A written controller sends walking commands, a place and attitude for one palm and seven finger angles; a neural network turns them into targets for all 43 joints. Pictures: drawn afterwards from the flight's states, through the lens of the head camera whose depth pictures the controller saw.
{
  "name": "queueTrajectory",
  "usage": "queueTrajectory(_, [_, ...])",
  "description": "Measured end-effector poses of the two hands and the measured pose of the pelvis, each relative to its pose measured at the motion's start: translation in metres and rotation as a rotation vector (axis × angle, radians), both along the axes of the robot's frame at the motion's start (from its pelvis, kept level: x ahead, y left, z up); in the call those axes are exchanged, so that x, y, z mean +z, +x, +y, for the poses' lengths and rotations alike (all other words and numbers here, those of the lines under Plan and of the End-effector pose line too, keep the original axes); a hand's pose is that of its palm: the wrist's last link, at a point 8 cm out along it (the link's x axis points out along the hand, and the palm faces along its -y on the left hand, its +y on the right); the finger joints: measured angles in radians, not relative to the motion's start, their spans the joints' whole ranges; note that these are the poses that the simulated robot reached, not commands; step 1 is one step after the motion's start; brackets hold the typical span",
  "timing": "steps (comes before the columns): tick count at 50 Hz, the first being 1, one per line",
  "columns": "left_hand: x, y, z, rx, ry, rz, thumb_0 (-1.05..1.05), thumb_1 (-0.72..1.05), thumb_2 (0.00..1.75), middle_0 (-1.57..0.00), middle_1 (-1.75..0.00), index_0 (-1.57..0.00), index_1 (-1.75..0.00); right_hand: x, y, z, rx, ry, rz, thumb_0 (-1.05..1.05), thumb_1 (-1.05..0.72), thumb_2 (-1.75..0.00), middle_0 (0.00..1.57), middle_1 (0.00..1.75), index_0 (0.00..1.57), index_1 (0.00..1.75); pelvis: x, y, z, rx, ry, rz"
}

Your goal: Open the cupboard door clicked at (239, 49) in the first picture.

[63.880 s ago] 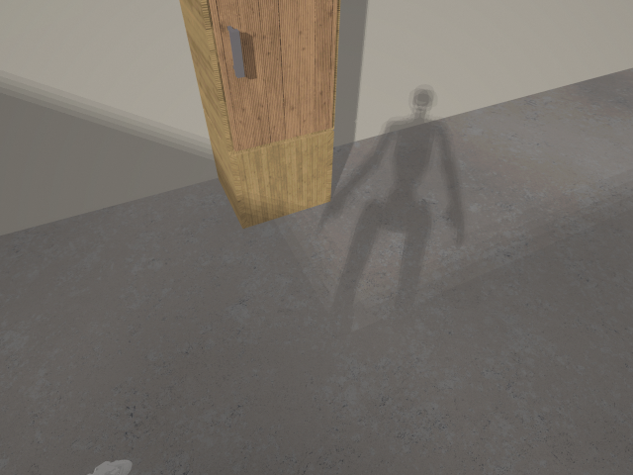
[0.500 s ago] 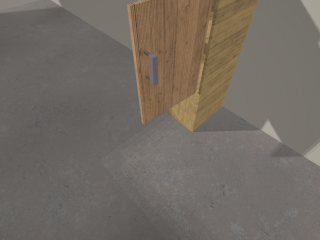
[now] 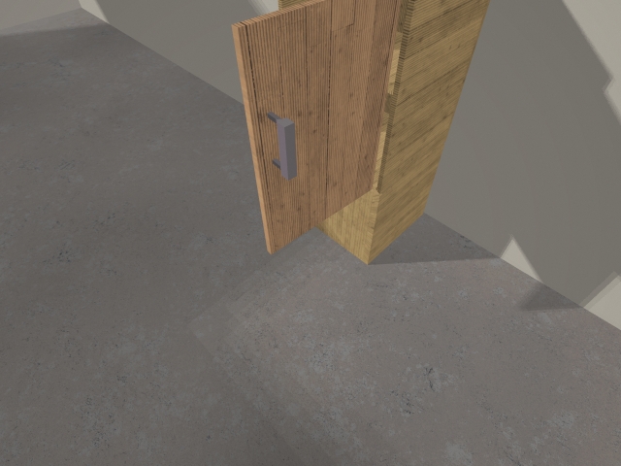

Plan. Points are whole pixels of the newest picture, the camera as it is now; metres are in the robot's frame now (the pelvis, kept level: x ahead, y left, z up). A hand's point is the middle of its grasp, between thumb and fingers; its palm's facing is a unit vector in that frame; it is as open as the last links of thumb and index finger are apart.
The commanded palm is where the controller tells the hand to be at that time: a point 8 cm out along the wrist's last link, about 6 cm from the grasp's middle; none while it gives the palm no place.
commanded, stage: look to check the result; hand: left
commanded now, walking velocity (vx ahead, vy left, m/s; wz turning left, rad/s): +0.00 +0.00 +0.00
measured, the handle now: (281, 145) +0.70 +0.10 +0.01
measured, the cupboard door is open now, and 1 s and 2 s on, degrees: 85 85 85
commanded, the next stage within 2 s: stand and wait in 0.54 s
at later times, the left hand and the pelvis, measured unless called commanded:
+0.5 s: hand out of the picture +0.08 +0.23 -0.16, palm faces +0.00 -0.94 -0.34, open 7.3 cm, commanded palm none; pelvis +0.02 -0.01 +0.00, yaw +0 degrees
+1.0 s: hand out of the picture +0.10 +0.22 -0.16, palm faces -0.02 -0.94 -0.33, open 7.3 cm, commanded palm none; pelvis +0.03 -0.01 +0.00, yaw -1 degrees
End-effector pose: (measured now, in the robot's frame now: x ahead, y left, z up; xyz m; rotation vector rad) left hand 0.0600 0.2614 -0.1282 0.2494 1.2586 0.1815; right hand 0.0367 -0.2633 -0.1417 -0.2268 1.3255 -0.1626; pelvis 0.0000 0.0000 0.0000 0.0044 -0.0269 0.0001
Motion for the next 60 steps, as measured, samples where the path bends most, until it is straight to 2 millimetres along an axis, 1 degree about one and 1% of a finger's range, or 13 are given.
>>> queueTrajectory(9, [0.002, -0.004, 0.006, 0.011, 0.022, 0.038, 0.0, 0.91, 0.9, -0.2, -0.3, -0.2, -0.3, 0.002, 0.014, -0.009, 0.005, -0.014, -0.006, 0.0, -0.91, -0.89, 0.2, 0.3, 0.2, 0.3, 0.001, 0.007, -0.003, -0.003, 0.0, 0.003])
queueTrajectory(14, [0.005, -0.003, 0.01, 0.015, 0.039, 0.044, 0.0, 0.91, 0.9, -0.2, -0.3, -0.2, -0.3, 0.002, 0.022, -0.012, 0.01, -0.014, -0.017, 0.0, -0.91, -0.89, 0.2, 0.3, 0.2, 0.3, 0.001, 0.011, -0.005, -0.006, 0.0, 0.004])
queueTrajectory(20, [0.008, 0.003, 0.012, 0.012, 0.052, 0.037, 0.0, 0.91, 0.9, -0.2, -0.3, -0.2, -0.3, 0.002, 0.031, -0.014, 0.014, -0.012, -0.027, 0.0, -0.91, -0.89, 0.2, 0.3, 0.2, 0.3, 0.001, 0.015, -0.007, -0.006, 0.0, 0.005])
queueTrajectory(28, [0.01, 0.017, 0.011, 0.0, 0.055, 0.012, 0.0, 0.91, 0.9, -0.2, -0.3, -0.2, -0.3, 0.004, 0.038, -0.019, 0.013, -0.018, -0.036, 0.0, -0.91, -0.89, 0.2, 0.3, 0.2, 0.3, 0.002, 0.02, -0.009, -0.008, 0.001, 0.007])
queueTrajectory(35, [0.01, 0.029, 0.008, -0.012, 0.053, -0.009, 0.0, 0.91, 0.9, -0.2, -0.3, -0.2, -0.3, 0.006, 0.039, -0.025, 0.008, -0.029, -0.039, 0.0, -0.91, -0.89, 0.2, 0.3, 0.2, 0.3, 0.002, 0.023, -0.011, -0.011, 0.002, 0.006])
queueTrajectory(42, [0.01, 0.035, 0.006, -0.02, 0.051, -0.017, 0.0, 0.91, 0.9, -0.2, -0.3, -0.2, -0.3, 0.007, 0.037, -0.028, 0.002, -0.036, -0.033, 0.0, -0.91, -0.89, 0.2, 0.3, 0.2, 0.3, 0.002, 0.024, -0.012, -0.013, 0.002, 0.006])
queueTrajectory(60, [0.009, 0.03, 0.009, -0.023, 0.054, 0.011, 0.0, 0.91, 0.9, -0.2, -0.3, -0.2, -0.3, 0.007, 0.031, -0.028, -0.008, -0.036, -0.015, 0.0, -0.91, -0.89, 0.2, 0.3, 0.2, 0.3, 0.002, 0.026, -0.012, -0.019, 0.0, 0.007])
